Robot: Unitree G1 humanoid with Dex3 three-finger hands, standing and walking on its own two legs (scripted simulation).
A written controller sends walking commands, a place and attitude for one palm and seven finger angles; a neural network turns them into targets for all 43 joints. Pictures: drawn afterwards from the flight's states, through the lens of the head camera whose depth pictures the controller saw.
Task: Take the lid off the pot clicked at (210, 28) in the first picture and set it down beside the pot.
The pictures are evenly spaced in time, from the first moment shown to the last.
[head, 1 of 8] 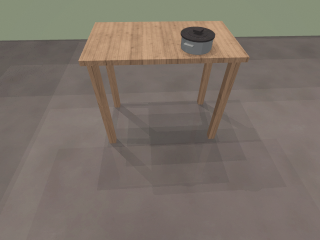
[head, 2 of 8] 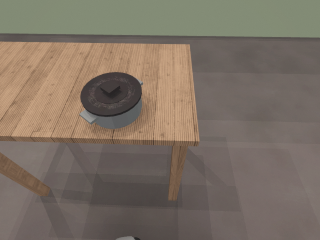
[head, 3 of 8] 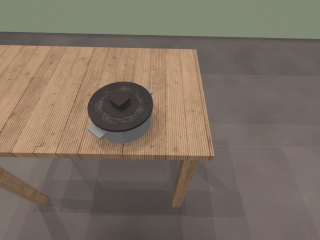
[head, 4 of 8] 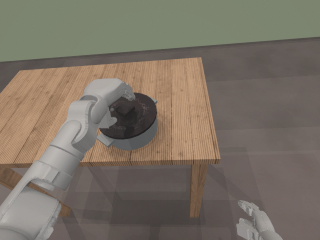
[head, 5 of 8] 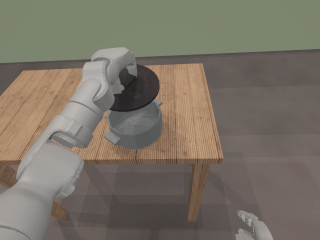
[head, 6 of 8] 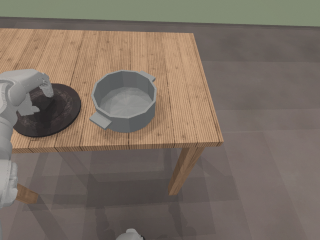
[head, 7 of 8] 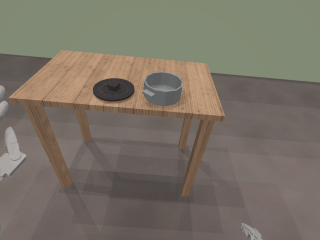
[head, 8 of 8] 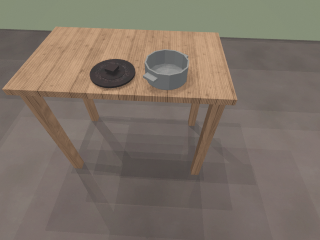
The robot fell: no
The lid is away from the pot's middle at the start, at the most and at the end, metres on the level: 0.00 0.25 0.22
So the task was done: yes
